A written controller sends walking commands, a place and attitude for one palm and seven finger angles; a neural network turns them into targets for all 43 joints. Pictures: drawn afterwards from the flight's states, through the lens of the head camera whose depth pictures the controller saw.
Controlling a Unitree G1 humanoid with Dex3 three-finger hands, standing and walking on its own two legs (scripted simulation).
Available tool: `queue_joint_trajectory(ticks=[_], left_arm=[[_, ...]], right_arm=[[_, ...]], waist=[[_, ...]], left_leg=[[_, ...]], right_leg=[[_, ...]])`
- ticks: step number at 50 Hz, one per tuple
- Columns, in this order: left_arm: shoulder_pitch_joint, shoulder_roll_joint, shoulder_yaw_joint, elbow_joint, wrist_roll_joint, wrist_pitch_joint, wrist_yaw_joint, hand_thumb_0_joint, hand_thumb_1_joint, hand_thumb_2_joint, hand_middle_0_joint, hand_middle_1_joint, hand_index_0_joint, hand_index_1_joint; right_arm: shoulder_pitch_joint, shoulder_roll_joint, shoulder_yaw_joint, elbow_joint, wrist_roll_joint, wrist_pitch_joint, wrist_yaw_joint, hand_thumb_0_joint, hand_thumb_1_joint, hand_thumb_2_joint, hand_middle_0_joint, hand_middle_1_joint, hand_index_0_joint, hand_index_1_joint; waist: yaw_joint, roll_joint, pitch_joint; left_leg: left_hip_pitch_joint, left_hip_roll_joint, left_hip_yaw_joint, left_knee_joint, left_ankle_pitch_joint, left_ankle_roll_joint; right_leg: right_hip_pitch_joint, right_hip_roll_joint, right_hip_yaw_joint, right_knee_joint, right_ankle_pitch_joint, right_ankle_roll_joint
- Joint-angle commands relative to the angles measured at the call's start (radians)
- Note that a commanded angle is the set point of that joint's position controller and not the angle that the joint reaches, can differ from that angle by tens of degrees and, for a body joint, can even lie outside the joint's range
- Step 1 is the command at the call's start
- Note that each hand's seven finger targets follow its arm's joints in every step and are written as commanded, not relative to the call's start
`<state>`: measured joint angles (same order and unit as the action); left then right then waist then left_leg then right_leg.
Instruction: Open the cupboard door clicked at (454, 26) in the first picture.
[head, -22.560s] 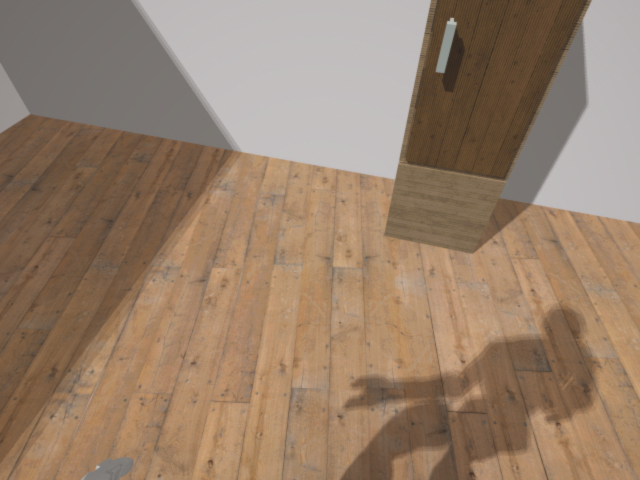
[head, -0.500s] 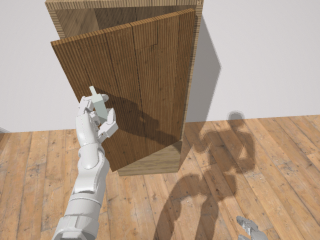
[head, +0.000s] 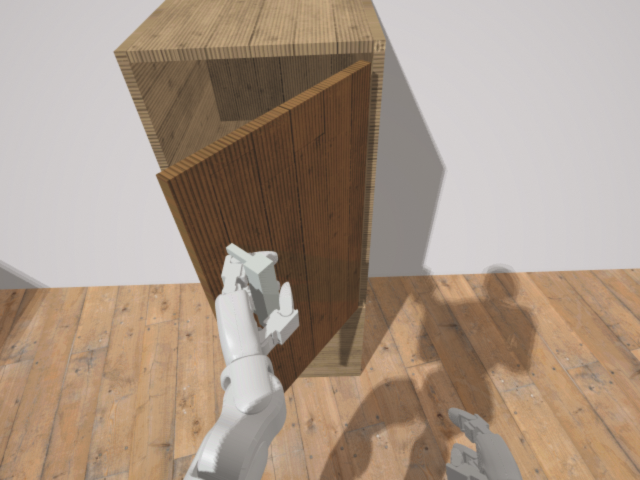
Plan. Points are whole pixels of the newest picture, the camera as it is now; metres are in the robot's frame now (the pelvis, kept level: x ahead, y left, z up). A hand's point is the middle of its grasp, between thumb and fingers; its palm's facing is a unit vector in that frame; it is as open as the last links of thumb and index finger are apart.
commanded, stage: open thumb and fingers to let go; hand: left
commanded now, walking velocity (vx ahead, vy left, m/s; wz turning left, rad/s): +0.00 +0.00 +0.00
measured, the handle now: (254, 287) +0.34 +0.10 +0.09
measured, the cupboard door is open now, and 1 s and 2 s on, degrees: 50 46 51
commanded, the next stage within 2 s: slide the hand sideways off the handle in 0.84 s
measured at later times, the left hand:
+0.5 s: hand (269, 305) +0.30 +0.07 +0.09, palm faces +0.40 -0.92 -0.02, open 11.9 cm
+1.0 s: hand (268, 309) +0.30 +0.07 +0.09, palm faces +0.27 -0.96 -0.04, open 15.4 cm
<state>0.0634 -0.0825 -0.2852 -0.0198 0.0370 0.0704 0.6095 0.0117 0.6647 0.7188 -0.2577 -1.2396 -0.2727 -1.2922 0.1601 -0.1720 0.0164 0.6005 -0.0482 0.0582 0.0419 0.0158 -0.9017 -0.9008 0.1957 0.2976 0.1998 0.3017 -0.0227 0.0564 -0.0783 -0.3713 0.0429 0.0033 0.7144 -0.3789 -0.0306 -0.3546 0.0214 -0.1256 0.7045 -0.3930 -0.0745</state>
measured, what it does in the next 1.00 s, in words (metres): stands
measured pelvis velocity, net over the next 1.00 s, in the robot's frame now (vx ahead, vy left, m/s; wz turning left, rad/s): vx -0.03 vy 0.04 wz -0.01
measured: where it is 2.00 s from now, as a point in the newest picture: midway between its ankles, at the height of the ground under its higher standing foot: outside the picture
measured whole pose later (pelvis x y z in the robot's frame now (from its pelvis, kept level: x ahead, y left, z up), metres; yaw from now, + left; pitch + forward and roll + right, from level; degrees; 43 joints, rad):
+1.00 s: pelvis -0.03 +0.04 +0.00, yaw -1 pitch +3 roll +0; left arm -0.14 -0.12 -0.26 0.19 0.08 0.00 0.59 -0.01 -0.49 0.30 -0.30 -0.49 -0.25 -0.55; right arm 0.14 -0.16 0.03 0.63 -0.04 0.06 0.02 0.02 -0.90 -0.90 0.20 0.30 0.20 0.30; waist 0.01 0.03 -0.06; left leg -0.45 0.00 0.01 0.76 -0.36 0.02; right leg -0.44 -0.02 -0.09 0.75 -0.36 -0.03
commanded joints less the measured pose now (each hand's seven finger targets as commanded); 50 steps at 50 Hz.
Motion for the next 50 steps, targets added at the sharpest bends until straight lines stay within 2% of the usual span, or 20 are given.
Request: queue_joint_trajectory(ticks=[1,2,5,7,11,13,14,17,18,21,23,27,30,36,37,41,47,48,49,50], left_arm=[[-0.357,-0.109,0.093,-0.174,0.044,-0.067,0.069,0.000,0.900,0.900,-0.400,-1.350,-0.400,-1.350],[-0.362,-0.094,0.110,-0.169,0.044,-0.074,0.072,0.000,0.830,0.870,-0.395,-1.342,-0.395,-1.342],[-0.303,-0.106,0.108,-0.151,0.044,-0.088,0.058,0.000,0.620,0.780,-0.380,-1.320,-0.380,-1.320],[-0.289,-0.105,0.096,-0.150,0.042,-0.102,0.038,0.000,0.480,0.720,-0.370,-1.305,-0.370,-1.305],[-0.277,-0.117,0.079,-0.153,0.045,-0.133,0.012,0.000,0.200,0.600,-0.350,-1.275,-0.350,-1.275],[-0.261,-0.105,0.082,-0.148,0.046,-0.144,0.001,0.000,0.060,0.540,-0.340,-1.260,-0.340,-1.260],[-0.303,-0.106,0.073,-0.153,0.046,-0.149,0.000,0.000,-0.010,0.510,-0.335,-1.253,-0.335,-1.253],[-0.307,-0.095,0.086,-0.115,0.044,-0.153,-0.001,0.000,-0.220,0.420,-0.320,-1.230,-0.320,-1.230],[-0.314,-0.091,0.097,-0.115,0.039,-0.158,0.000,0.000,-0.290,0.390,-0.315,-1.222,-0.315,-1.222],[-0.341,-0.089,0.103,-0.101,0.036,-0.163,0.007,0.000,-0.500,0.300,-0.300,-1.200,-0.300,-1.200],[-0.377,-0.091,0.101,-0.091,0.040,-0.165,0.012,0.000,-0.500,0.300,-0.300,-1.200,-0.300,-1.200],[-0.369,-0.109,0.092,-0.055,0.046,-0.163,0.023,0.000,-0.500,0.300,-0.267,-1.000,-0.267,-1.000],[-0.406,-0.153,0.052,-0.055,0.059,-0.159,0.037,0.000,-0.500,0.300,-0.242,-0.850,-0.242,-0.850],[-0.439,-0.212,0.006,-0.042,0.070,-0.140,0.058,0.000,-0.500,0.300,-0.192,-0.550,-0.192,-0.550],[-0.429,-0.207,0.012,-0.030,0.070,-0.135,0.060,0.000,-0.500,0.300,-0.183,-0.500,-0.183,-0.500],[-0.499,-0.214,0.018,-0.011,0.057,-0.117,0.075,0.000,-0.500,0.300,-0.150,-0.300,-0.150,-0.300],[-0.516,-0.210,0.045,0.018,0.053,-0.090,0.092,0.000,-0.500,0.300,-0.150,-0.300,-0.150,-0.300],[-0.476,-0.132,-0.187,-0.004,0.132,-0.145,-0.134,0.000,-0.500,0.300,-0.150,-0.300,-0.150,-0.300],[-0.525,-0.052,-0.102,-0.066,0.091,-0.207,-0.250,0.000,-0.500,0.300,-0.150,-0.300,-0.150,-0.300],[-0.522,-0.007,-0.081,-0.071,0.076,-0.246,-0.324,0.000,-0.500,0.300,-0.150,-0.300,-0.150,-0.300]], right_arm=[[-0.170,-0.075,-0.016,-0.137,-0.012,-0.055,-0.028,0.000,-0.900,-0.900,0.200,0.300,0.200,0.300],[-0.167,-0.071,-0.020,-0.130,-0.014,-0.058,-0.035,0.000,-0.900,-0.900,0.200,0.300,0.200,0.300],[-0.156,-0.068,-0.022,-0.136,-0.015,-0.055,-0.041,0.000,-0.900,-0.900,0.200,0.300,0.200,0.300],[-0.131,-0.070,-0.028,-0.137,-0.012,-0.054,-0.044,0.000,-0.900,-0.900,0.200,0.300,0.200,0.300],[-0.109,-0.076,-0.031,-0.144,-0.009,-0.050,-0.047,0.000,-0.900,-0.900,0.200,0.300,0.200,0.300],[-0.111,-0.081,-0.033,-0.148,-0.007,-0.047,-0.051,0.000,-0.900,-0.900,0.200,0.300,0.200,0.300],[-0.110,-0.083,-0.031,-0.148,-0.008,-0.048,-0.053,0.000,-0.900,-0.900,0.200,0.300,0.200,0.300],[-0.108,-0.084,-0.032,-0.146,-0.007,-0.050,-0.058,0.000,-0.900,-0.900,0.200,0.300,0.200,0.300],[-0.115,-0.084,-0.031,-0.148,-0.005,-0.049,-0.060,0.000,-0.900,-0.900,0.200,0.300,0.200,0.300],[-0.120,-0.085,-0.031,-0.147,-0.006,-0.050,-0.064,0.000,-0.900,-0.900,0.200,0.300,0.200,0.300],[-0.122,-0.085,-0.032,-0.141,-0.006,-0.051,-0.065,0.000,-0.900,-0.900,0.200,0.300,0.200,0.300],[-0.122,-0.085,-0.034,-0.140,-0.004,-0.052,-0.061,0.000,-0.900,-0.900,0.200,0.300,0.200,0.300],[-0.119,-0.083,-0.036,-0.140,-0.006,-0.056,-0.054,0.000,-0.900,-0.900,0.200,0.300,0.200,0.300],[-0.123,-0.085,-0.040,-0.139,-0.005,-0.063,-0.033,0.000,-0.900,-0.900,0.200,0.300,0.200,0.300],[-0.118,-0.087,-0.041,-0.137,-0.006,-0.064,-0.031,0.000,-0.900,-0.900,0.200,0.300,0.200,0.300],[-0.145,-0.088,-0.036,-0.131,-0.002,-0.062,-0.027,0.000,-0.900,-0.900,0.200,0.300,0.200,0.300],[-0.155,-0.082,-0.031,-0.120,-0.005,-0.054,-0.025,0.000,-0.900,-0.900,0.200,0.300,0.200,0.300],[-0.039,-0.119,-0.032,-0.104,0.000,-0.034,-0.027,0.000,-0.900,-0.900,0.200,0.300,0.200,0.300],[-0.032,-0.117,-0.036,-0.145,0.012,-0.038,-0.040,0.000,-0.900,-0.900,0.200,0.300,0.200,0.300],[-0.031,-0.117,-0.036,-0.153,0.015,-0.040,-0.052,0.000,-0.900,-0.900,0.200,0.300,0.200,0.300]], waist=[[0.017,-0.164,-0.096],[0.026,-0.189,-0.107],[0.042,-0.160,-0.174],[0.032,-0.201,-0.203],[0.026,-0.170,-0.219],[0.023,-0.169,-0.211],[0.014,-0.158,-0.206],[0.016,-0.197,-0.180],[0.020,-0.179,-0.178],[0.021,-0.191,-0.181],[0.016,-0.175,-0.173],[0.025,-0.178,-0.176],[0.020,-0.124,-0.189],[0.022,-0.100,-0.202],[0.025,-0.120,-0.204],[0.023,-0.117,-0.170],[0.038,-0.125,-0.198],[-0.063,-0.208,-0.138],[-0.033,-0.176,-0.218],[-0.015,-0.145,-0.263]], left_leg=[[0.020,-0.070,-0.011,-0.012,0.197,0.039],[0.010,-0.073,-0.016,-0.009,0.188,0.038],[0.019,-0.075,-0.014,-0.025,0.219,0.038],[0.016,-0.071,-0.020,-0.034,0.236,0.039],[0.021,-0.068,-0.019,-0.045,0.245,0.042],[0.018,-0.067,-0.018,-0.047,0.241,0.043],[0.016,-0.069,-0.018,-0.044,0.232,0.044],[0.004,-0.067,-0.023,-0.043,0.214,0.045],[0.004,-0.069,-0.022,-0.047,0.207,0.044],[0.007,-0.070,-0.020,-0.046,0.198,0.046],[0.014,-0.069,-0.018,-0.047,0.195,0.048],[0.016,-0.066,-0.017,-0.053,0.199,0.047],[0.041,-0.059,-0.010,-0.056,0.215,0.046],[0.050,-0.041,-0.019,-0.055,0.239,0.040],[0.046,-0.037,-0.024,-0.057,0.245,0.038],[0.022,-0.039,-0.028,-0.062,0.186,0.035],[0.011,-0.043,-0.028,-0.058,0.182,0.032],[0.037,-0.044,-0.033,-0.063,0.224,0.054],[0.040,-0.050,-0.025,-0.053,0.251,0.060],[0.057,-0.054,-0.021,-0.048,0.276,0.063]], right_leg=[[0.031,-0.092,0.162,-0.227,0.274,0.078],[0.048,-0.099,0.187,-0.243,0.246,0.081],[0.096,-0.107,0.193,-0.216,0.349,0.083],[0.129,-0.107,0.186,-0.199,0.415,0.090],[0.129,-0.103,0.168,-0.167,0.474,0.093],[0.130,-0.103,0.173,-0.174,0.464,0.093],[0.116,-0.107,0.178,-0.175,0.452,0.095],[0.105,-0.106,0.179,-0.191,0.400,0.095],[0.101,-0.107,0.184,-0.195,0.374,0.093],[0.092,-0.103,0.182,-0.202,0.334,0.090],[0.074,-0.099,0.176,-0.205,0.296,0.085],[0.063,-0.083,0.146,-0.192,0.264,0.072],[0.033,-0.063,0.109,-0.160,0.237,0.055],[-0.011,-0.031,0.057,-0.102,0.211,0.033],[-0.007,-0.028,0.051,-0.098,0.215,0.033],[-0.041,-0.024,0.050,-0.101,0.133,0.031],[-0.035,-0.022,0.049,-0.094,0.125,0.029],[-0.057,-0.027,0.091,-0.086,0.240,0.036],[-0.020,-0.028,0.089,-0.068,0.301,0.033],[0.014,-0.029,0.096,-0.053,0.347,0.029]])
